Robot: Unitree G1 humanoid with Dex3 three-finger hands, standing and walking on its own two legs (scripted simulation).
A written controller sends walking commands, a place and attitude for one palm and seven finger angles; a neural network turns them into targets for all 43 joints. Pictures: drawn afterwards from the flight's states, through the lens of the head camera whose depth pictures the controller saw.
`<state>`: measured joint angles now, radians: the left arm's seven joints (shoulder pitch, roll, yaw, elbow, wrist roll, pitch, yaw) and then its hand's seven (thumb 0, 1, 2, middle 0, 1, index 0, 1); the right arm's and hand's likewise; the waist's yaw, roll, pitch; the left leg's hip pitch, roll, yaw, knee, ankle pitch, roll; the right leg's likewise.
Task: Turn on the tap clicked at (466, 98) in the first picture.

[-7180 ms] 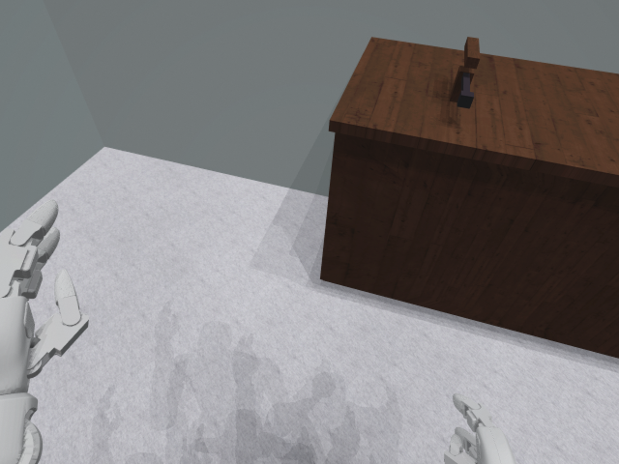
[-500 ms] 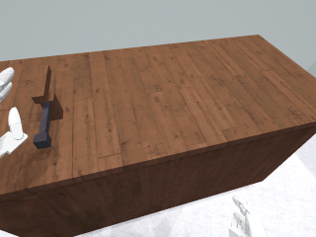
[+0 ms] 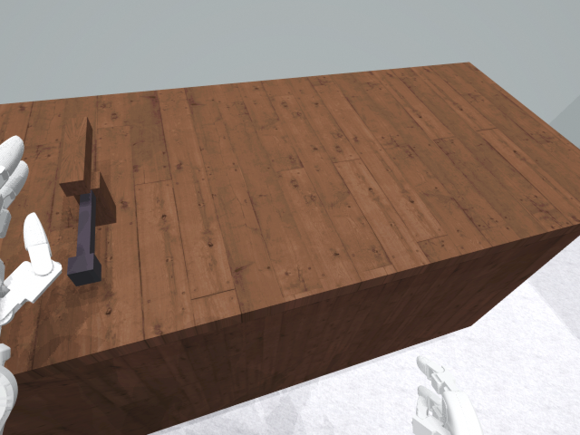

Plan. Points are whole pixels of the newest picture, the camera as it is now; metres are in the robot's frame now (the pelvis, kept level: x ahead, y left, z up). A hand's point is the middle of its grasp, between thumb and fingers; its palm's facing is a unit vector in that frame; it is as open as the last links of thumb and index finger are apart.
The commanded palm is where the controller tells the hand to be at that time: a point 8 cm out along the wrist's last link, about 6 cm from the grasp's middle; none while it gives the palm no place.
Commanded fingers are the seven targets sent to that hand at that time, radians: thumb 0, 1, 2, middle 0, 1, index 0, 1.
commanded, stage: shuffle to correct the standing spot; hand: left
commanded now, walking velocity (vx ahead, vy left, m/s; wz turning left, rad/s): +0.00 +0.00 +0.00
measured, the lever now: (85, 269) +0.27 +0.28 +0.08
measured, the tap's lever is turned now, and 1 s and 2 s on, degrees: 0 0 0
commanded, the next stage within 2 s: come to a stop and stand still in 0.60 s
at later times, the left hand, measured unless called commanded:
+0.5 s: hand (112, 321) +0.18 +0.19 +0.16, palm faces +0.33 -0.84 -0.43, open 7.4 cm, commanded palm +0.13 +0.23 +0.18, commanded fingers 0.00 0.90 0.90 -0.20 -0.30 -0.20 -0.30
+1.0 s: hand out of the picture +0.09 +0.19 +0.16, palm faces +0.39 -0.81 -0.43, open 7.4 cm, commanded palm +0.03 +0.22 +0.18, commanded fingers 0.00 0.90 0.90 -0.20 -0.30 -0.20 -0.30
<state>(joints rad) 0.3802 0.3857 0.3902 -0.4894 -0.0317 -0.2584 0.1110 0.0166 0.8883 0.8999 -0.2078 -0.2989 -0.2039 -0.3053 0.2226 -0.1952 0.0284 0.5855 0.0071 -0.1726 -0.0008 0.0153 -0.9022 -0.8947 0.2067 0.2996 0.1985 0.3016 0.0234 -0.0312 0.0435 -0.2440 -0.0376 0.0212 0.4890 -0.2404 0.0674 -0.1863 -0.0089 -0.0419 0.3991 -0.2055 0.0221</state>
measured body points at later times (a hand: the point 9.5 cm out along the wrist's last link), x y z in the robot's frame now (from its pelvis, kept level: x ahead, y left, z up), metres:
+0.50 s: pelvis -0.04 -0.05 -0.01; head +0.02 -0.03 +0.44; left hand +0.16 +0.23 +0.19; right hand +0.16 -0.26 -0.09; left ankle +0.00 +0.07 -0.73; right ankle +0.00 -0.14 -0.74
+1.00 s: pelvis -0.12 -0.06 -0.01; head -0.10 -0.06 +0.44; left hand +0.06 +0.23 +0.19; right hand +0.04 -0.28 -0.11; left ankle -0.12 +0.06 -0.72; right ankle -0.08 -0.18 -0.74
